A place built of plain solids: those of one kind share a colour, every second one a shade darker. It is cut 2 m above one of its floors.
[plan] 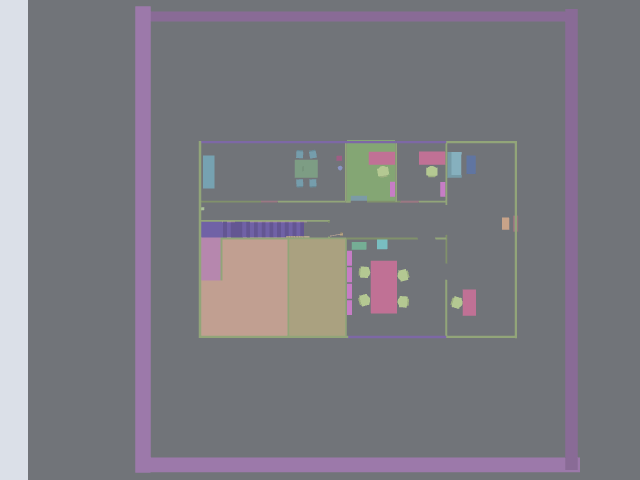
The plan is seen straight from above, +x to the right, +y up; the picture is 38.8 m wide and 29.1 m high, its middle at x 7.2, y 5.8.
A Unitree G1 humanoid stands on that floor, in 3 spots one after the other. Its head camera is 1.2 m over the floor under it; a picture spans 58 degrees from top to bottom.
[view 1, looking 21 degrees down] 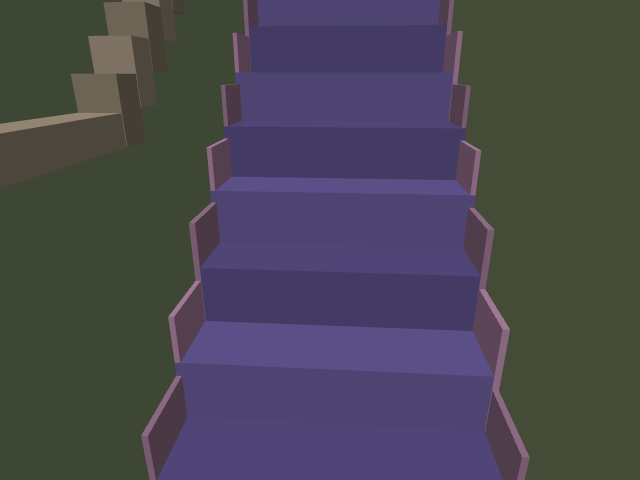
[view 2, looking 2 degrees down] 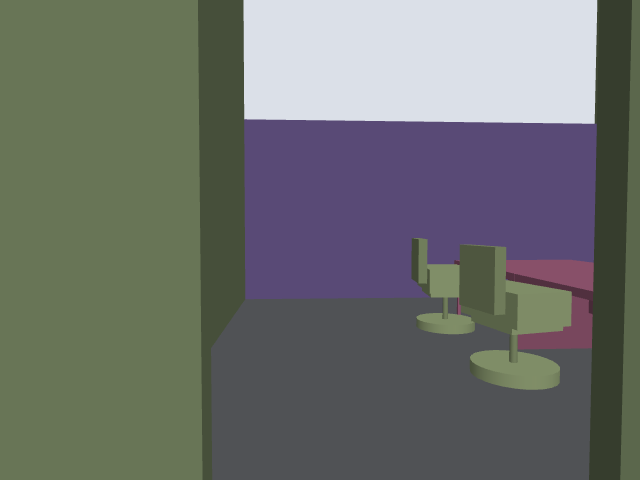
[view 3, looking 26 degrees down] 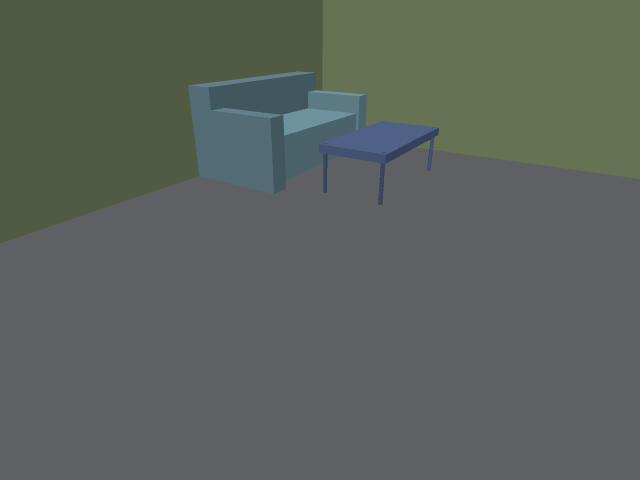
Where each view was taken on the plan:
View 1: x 7.04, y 6.46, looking -176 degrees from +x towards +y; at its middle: split_steps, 1.61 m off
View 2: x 13.96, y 7.01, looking -93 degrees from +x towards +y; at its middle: glazing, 7.02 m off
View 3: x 17.90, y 7.01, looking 123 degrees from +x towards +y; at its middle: ground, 2.74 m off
